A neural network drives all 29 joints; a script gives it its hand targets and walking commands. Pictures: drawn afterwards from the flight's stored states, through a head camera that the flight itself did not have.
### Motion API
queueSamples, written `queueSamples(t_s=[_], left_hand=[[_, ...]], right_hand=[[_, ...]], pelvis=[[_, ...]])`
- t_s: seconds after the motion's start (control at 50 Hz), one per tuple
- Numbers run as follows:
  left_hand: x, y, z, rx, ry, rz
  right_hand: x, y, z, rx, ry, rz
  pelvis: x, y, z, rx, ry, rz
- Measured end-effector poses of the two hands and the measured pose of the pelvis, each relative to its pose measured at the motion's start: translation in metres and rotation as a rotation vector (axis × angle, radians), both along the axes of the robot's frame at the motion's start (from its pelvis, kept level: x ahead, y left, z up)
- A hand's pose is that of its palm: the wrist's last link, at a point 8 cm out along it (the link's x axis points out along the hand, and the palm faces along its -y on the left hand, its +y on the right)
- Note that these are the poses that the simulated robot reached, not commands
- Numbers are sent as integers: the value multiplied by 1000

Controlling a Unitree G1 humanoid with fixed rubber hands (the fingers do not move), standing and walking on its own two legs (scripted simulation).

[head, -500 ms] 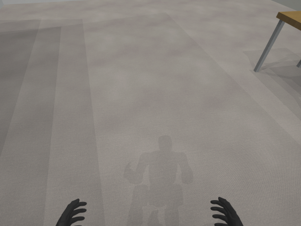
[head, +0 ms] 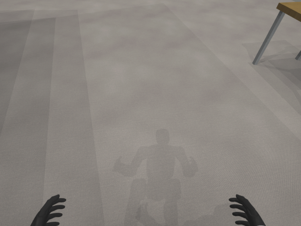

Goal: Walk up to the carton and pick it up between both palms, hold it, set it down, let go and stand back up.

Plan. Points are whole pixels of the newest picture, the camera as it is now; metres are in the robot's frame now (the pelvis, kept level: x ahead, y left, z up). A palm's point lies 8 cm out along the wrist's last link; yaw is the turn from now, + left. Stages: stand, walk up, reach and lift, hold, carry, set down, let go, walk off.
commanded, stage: stand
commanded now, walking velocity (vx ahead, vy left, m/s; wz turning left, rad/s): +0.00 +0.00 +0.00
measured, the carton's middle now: out of the picture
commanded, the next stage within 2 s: walk up in 1.68 s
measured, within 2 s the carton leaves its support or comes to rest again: neither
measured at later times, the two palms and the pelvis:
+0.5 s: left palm out of the picture +0.15 +0.29 -0.08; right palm out of the picture +0.13 -0.29 -0.08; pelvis +0.01 +0.00 +0.01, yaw -1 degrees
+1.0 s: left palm out of the picture +0.10 +0.30 -0.09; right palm out of the picture +0.08 -0.29 -0.09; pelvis +0.00 +0.00 +0.02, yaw -1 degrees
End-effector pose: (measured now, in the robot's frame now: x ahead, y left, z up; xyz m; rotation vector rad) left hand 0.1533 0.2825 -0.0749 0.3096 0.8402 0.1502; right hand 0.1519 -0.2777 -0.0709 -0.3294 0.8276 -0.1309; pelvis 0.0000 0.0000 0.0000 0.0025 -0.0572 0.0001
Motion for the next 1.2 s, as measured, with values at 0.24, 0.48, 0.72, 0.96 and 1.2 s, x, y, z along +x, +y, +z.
queueSamples(t_s=[0.24, 0.48, 0.72, 0.96, 1.2], left_hand=[[-3, 5, -2, 11, 58, 3], [-5, 8, -4, 16, 108, 8], [-14, 13, -5, 30, 159, 22], [-45, 18, -10, 38, 240, 62], [-59, 17, -14, 37, 273, 67]], right_hand=[[-1, -2, -1, -3, 27, -28], [-15, -10, -4, -14, 103, -72], [-40, -11, -11, -6, 178, -106], [-67, -16, -18, -7, 253, -137], [-76, -18, -17, -13, 271, -147]], pelvis=[[7, 2, 6, -1, -2, -11], [11, 5, 13, -2, -3, -15], [10, 4, 17, 2, -9, -20], [4, 4, 20, 1, -11, -22], [-2, 3, 22, 0, -12, -25]])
